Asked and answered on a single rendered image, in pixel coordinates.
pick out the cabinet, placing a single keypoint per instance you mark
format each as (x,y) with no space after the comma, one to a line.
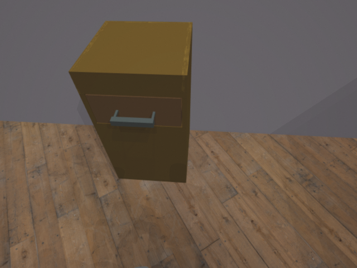
(140,58)

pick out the drawer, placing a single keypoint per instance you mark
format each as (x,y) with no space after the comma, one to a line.
(168,109)

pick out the handle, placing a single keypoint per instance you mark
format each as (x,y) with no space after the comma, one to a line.
(131,121)

